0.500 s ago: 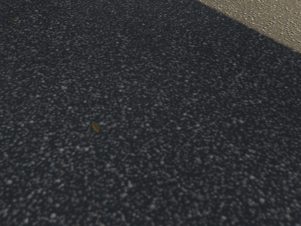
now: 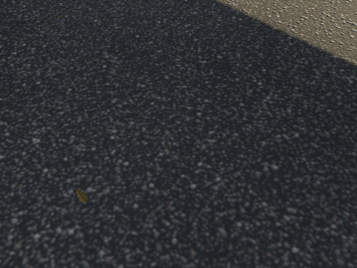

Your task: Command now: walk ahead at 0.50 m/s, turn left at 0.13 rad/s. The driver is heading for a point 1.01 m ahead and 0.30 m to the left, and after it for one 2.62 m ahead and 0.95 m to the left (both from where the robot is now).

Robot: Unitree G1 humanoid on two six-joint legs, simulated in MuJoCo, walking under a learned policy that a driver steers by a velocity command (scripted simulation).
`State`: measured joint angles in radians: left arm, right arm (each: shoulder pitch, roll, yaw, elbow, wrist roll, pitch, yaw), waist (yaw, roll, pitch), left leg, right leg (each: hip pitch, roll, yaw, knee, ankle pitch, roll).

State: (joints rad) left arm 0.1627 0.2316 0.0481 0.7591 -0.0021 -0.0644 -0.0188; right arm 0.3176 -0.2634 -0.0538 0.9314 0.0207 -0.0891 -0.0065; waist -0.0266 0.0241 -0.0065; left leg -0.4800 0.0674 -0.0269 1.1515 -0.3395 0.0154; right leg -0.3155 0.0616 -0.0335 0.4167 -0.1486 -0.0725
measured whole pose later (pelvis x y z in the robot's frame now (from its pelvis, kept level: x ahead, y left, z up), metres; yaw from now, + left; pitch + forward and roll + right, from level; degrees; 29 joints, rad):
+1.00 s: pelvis +0.29 +0.03 +0.01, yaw +30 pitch +2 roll +2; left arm 0.27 0.25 0.07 0.80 0.00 -0.04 0.03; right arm 0.21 -0.31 -0.09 0.67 0.00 0.01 -0.02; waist 0.04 0.03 -0.04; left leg -0.56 -0.08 -0.11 1.00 -0.30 -0.02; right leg -0.22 -0.01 0.06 0.41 -0.23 -0.01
